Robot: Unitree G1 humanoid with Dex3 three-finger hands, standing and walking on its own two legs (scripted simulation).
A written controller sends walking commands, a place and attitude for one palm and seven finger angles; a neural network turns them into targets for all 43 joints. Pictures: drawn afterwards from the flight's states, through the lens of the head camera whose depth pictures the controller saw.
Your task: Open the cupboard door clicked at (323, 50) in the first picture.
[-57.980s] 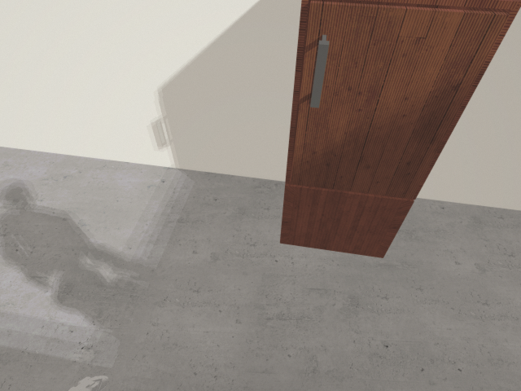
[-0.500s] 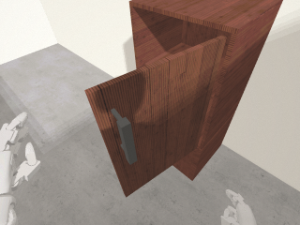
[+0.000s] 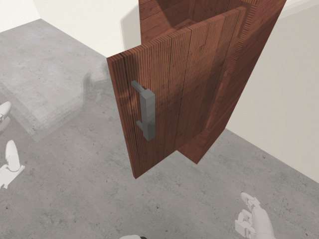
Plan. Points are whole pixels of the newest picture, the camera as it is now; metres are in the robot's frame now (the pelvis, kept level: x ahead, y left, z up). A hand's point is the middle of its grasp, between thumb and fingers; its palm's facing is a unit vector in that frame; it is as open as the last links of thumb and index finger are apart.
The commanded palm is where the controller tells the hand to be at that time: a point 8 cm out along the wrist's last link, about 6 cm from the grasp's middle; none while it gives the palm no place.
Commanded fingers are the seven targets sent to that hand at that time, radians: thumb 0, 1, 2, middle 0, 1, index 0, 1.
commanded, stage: step back with the hand held close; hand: left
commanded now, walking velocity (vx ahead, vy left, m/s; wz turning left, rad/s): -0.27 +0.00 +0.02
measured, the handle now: (142, 112) +0.39 +0.08 +0.10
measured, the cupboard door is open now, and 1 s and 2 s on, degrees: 78 78 78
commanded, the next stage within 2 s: stop stepping back and stand still in 0.34 s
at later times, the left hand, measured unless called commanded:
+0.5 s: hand out of the picture +0.07 +0.28 +0.17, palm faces +0.51 -0.75 -0.42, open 7.4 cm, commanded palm +0.00 +0.31 +0.18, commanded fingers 0.00 0.90 0.90 -0.20 -0.30 -0.20 -0.30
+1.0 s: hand out of the picture +0.01 +0.23 +0.16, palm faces +0.41 -0.81 -0.43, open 7.4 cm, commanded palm -0.06 +0.27 +0.18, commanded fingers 0.00 0.90 0.90 -0.20 -0.30 -0.20 -0.30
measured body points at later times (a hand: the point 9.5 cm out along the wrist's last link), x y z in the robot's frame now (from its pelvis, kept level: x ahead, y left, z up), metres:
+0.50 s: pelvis -0.12 +0.00 +0.00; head -0.10 +0.03 +0.44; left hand +0.04 +0.32 +0.19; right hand +0.06 -0.21 -0.08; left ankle +0.00 +0.10 -0.73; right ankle -0.16 -0.14 -0.67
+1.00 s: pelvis -0.21 -0.03 -0.01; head -0.22 -0.02 +0.44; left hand -0.02 +0.27 +0.18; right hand -0.06 -0.28 -0.09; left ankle -0.12 +0.08 -0.73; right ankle -0.23 -0.12 -0.74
